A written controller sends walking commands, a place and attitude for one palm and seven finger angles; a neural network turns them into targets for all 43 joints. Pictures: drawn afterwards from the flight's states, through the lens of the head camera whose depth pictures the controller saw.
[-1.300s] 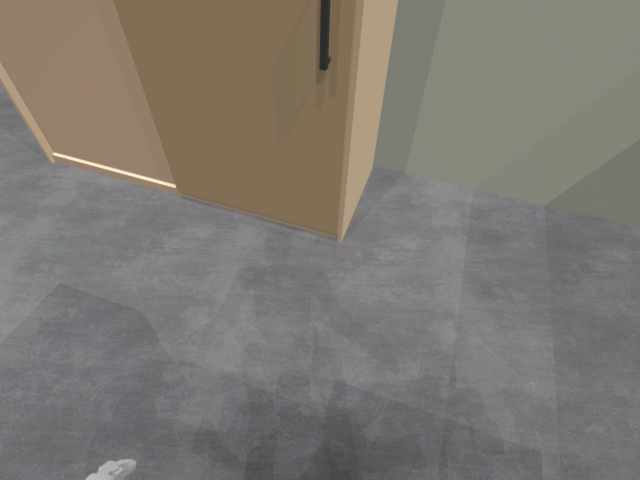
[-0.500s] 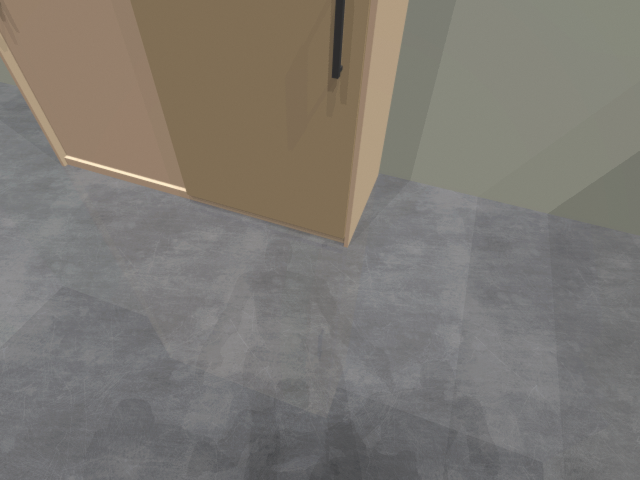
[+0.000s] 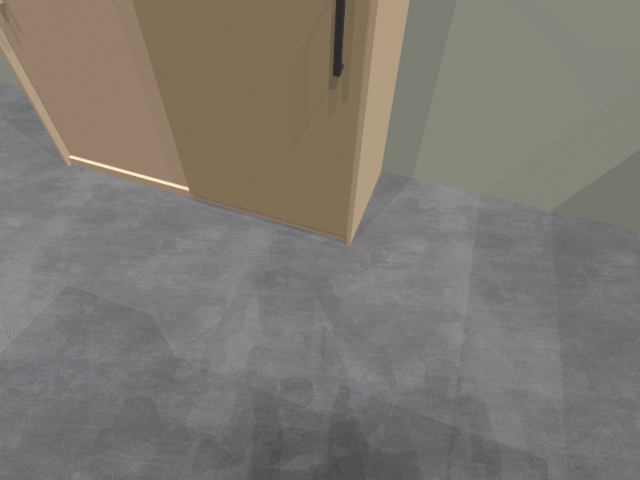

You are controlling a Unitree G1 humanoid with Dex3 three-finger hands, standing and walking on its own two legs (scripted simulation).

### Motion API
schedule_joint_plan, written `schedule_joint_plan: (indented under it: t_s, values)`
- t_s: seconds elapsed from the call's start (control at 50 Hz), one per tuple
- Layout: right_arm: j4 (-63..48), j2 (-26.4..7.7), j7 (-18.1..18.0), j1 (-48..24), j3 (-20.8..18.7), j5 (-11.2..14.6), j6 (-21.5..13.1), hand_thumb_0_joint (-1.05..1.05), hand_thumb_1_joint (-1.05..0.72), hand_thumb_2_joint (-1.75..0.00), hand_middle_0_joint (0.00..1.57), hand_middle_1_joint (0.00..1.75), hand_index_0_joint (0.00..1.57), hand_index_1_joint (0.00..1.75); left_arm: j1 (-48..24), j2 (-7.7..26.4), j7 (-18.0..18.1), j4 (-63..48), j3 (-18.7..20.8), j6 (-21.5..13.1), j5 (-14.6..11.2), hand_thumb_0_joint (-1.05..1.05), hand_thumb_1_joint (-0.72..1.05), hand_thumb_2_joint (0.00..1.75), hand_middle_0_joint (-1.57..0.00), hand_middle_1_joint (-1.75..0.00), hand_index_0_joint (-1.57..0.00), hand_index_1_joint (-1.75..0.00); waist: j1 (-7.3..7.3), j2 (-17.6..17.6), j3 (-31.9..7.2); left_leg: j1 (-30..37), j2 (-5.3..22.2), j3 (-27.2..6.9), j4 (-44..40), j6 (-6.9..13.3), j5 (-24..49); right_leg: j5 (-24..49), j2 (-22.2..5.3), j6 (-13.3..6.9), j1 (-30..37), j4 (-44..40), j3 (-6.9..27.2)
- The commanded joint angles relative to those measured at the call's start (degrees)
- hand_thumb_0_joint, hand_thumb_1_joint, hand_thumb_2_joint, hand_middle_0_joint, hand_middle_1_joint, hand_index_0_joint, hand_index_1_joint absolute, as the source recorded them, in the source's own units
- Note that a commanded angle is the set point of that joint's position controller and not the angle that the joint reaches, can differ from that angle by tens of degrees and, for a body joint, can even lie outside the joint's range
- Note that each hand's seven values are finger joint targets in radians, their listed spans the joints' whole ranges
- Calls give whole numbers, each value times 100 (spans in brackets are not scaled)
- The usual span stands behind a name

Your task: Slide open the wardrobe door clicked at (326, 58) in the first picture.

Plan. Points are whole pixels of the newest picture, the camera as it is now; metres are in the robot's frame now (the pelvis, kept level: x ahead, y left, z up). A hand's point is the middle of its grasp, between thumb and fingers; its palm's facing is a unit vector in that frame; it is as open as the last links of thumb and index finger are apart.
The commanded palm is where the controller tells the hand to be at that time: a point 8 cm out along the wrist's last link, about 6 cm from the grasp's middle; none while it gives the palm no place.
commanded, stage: look at it before walking up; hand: right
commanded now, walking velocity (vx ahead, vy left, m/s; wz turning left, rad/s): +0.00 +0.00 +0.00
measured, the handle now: (341, 21) +1.17 +0.01 +0.11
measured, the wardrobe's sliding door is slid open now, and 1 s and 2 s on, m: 0.00 0.00 0.00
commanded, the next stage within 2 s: walk to a spot facing it in 0.14 s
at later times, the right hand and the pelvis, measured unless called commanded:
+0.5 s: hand out of the picture +0.06 -0.23 -0.17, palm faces -0.10 +0.95 -0.30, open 7.4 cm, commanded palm none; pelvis -0.01 +0.00 -0.01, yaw +6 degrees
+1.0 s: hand out of the picture +0.09 -0.20 -0.17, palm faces -0.25 +0.95 -0.20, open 7.4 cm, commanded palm none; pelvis +0.06 -0.01 +0.00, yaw +21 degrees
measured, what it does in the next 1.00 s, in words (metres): lifts its right foot, turning left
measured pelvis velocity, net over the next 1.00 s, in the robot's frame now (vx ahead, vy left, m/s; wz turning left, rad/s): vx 0.06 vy -0.01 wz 0.37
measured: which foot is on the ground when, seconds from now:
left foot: down 0.00-1.00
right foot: down 0.00-0.60, up 0.62-1.00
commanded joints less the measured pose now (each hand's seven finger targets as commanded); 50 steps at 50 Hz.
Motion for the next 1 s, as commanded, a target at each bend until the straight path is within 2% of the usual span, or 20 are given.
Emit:
schedule_joint_plan:
  t_s: [0.0, 0.26, 0.32, 0.4, 0.44, 0.48, 0.5, 0.52, 0.54, 0.56, 0.58, 0.6, 0.62, 0.64, 0.66, 0.7, 0.82, 0.9, 0.94, 0.98]
  values:
    - [-369, -1177, -61, -236, -273, 7, -125, 0, -90, -90, 20, 30, 20, 30, -260, 1192, 75, -392, 230, -137, 7, 0, 90, 90, -20, -30, -20, -30, 13, -8, -291, -48, 712, -601, -422, 152, 390, 508, -583, -220, 97, -342, 539]
    - [-372, -1167, -53, -241, -279, 2, -86, 0, -90, -90, 20, 30, 20, 30, -263, 1188, 99, -395, 255, -129, 10, 0, 90, 90, -20, -30, -20, -30, 24, -17, -215, -170, 671, -657, -341, 153, 718, 611, -626, -209, 229, -273, 434]
    - [-446, -580, -83, 101, -219, -4, 108, 0, -90, -90, 20, 30, 20, 30, 139, 533, 131, -449, 196, 0, 18, 0, 90, 90, -20, -30, -20, -30, 68, 33, -225, -467, 609, -750, 61, 83, 1068, 602, -685, -112, 208, 55, 145]
    - [-772, -536, -35, 278, -321, -38, 226, 0, -90, -90, 20, 30, 20, 30, 151, 682, 174, -791, 360, 91, 30, 0, 90, 90, -20, -30, -20, -30, 48, -199, -167, -1044, 335, -711, 753, 57, 937, 315, -982, -254, 114, 196, 179]
    - [-923, -446, -1, 356, -366, -46, 259, 0, -90, -90, 20, 30, 20, 30, 104, 740, 181, -965, 440, 104, 37, 0, 90, 90, -20, -30, -20, -30, 28, -553, -162, -1230, 135, -508, 1419, 0, 609, 245, -1305, -432, -44, 85, 331]
    - [-1022, -296, 29, 513, -408, -52, 290, 0, -90, -90, 20, 30, 20, 30, -6, 766, 171, -1103, 511, 82, 34, 0, 90, 90, -20, -30, -20, -30, -61, -967, -228, -1253, 12, -135, 2444, -87, -928, 735, -1825, -793, -269, -16, 513]
    - [-1080, -210, 42, 599, -441, -46, 306, 0, -90, -90, 20, 30, 20, 30, -90, 738, 169, -1181, 532, 73, 45, 0, 90, 90, -20, -30, -20, -30, -105, -1095, -223, -1220, 137, 15, 2688, -115, -1495, 981, -2009, -933, -374, 16, 466]
    - [-1087, -173, 72, 781, -471, -48, 296, 0, -90, -90, 20, 30, 20, 30, -183, 723, 160, -1240, 528, 70, 67, 0, 90, 90, -20, -30, -20, -30, -214, -1006, -232, -860, 251, 31, 2496, -88, -1620, 663, -2014, -884, -645, 202, 285]
    - [-1007, -126, 103, 1175, -512, -61, 265, 0, -90, -90, 20, 30, 20, 30, -346, 696, 138, -1286, 530, 88, 83, 0, 90, 90, -20, -30, -20, -30, -434, -820, -285, -274, 255, 48, 1911, -59, -1349, -137, -1833, -681, -1041, 691, 45]
    - [-900, -303, 112, 1623, -570, -109, 194, 0, -90, -90, 20, 30, 20, 30, -413, 525, 95, -1351, 499, 144, 72, 0, 90, 90, -20, -30, -20, -30, -669, 187, -211, 241, 410, -498, 686, 63, -1110, -1324, -1204, -256, -1715, 1972, -478]
    - [-934, -1018, 23, 1758, -695, -185, 83, 0, -90, -90, 20, 30, 20, 30, -269, -42, 39, -1590, 388, 188, 29, 0, 90, 90, -20, -30, -20, -30, -619, 2666, 1, 411, 1881, -3399, -888, 611, -1827, -2750, -76, 243, -3304, 4074, -942]
    - [-1037, -874, -70, 1784, -677, -42, 76, 0, -90, -90, 20, 30, 20, 30, -601, 307, 45, -1711, 421, 201, 62, 0, 90, 90, -20, -30, -20, -30, -702, 1897, 325, -459, 1924, -3998, -1696, 679, -2805, -2170, -188, 122, -3141, 4418, 147]
    - [-1116, -776, -80, 1374, -666, -54, 57, 0, -90, -90, 20, 30, 20, 30, -673, 243, 14, -1679, 460, 154, 39, 0, 90, 90, -20, -30, -20, -30, -437, 1238, 613, -733, 1754, -3954, -1698, 812, -3158, -1574, -290, 95, -3134, 4631, 293]
    - [-1199, -573, -60, 1057, -616, -46, 7, 0, -90, -90, 20, 30, 20, 30, -413, 275, -11, -1604, 478, 106, 75, 0, 90, 90, -20, -30, -20, -30, -199, 810, 564, -722, 1582, -3417, -1474, 875, -2827, -1091, -414, 112, -3026, 4501, 320]
    - [-1240, -446, -44, 918, -592, -42, -53, 0, -90, -90, 20, 30, 20, 30, -210, 233, -38, -1501, 485, 77, 101, 0, 90, 90, -20, -30, -20, -30, -88, 636, 304, -584, 1377, -2909, -1295, 909, -2321, -782, -451, 161, -2791, 4336, 222]
    - [-1154, -359, -31, 1125, -610, -40, -157, 0, -90, -90, 20, 30, 20, 30, 2, 63, -53, -1377, 487, 20, 114, 0, 90, 90, -20, -30, -20, -30, -90, 480, -153, -85, 1135, -2394, -1043, 930, -1422, -534, -407, 211, -2628, 4073, 77]
    - [-891, -260, 2, 1711, -644, -74, -221, 0, -90, -90, 20, 30, 20, 30, -323, -205, -46, -1584, 454, -88, 80, 0, 90, 90, -20, -30, -20, -30, -311, 676, -181, 422, 1044, -2372, -904, 1093, -769, -597, -303, 273, -2771, 3114, -86]
    - [-898, -272, -12, 1648, -680, -101, -188, 0, -90, -90, 20, 30, 20, 30, -414, -257, -30, -1715, 444, -173, 39, 0, 90, 90, -20, -30, -20, -30, -354, 818, -134, 176, 1026, -2546, -783, 1107, -648, -839, -138, 214, -2183, 2220, -90]
    - [-969, -331, -11, 1422, -711, -101, -157, 0, -90, -90, 20, 30, 20, 30, -232, -249, -7, -1722, 444, -222, 7, 0, 90, 90, -20, -30, -20, -30, -243, 929, -121, -275, 948, -2576, -586, 1049, -558, -898, -43, 153, -1454, 1600, -68]
    - [-1076, -303, 5, 1010, -738, -74, -127, 0, -90, -90, 20, 30, 20, 30, 523, -134, 53, -1498, 472, -282, -17, 0, 90, 90, -20, -30, -20, -30, 157, 661, -213, -1383, 522, -2219, 19, 757, -851, -408, 32, 140, 223, 548, -139]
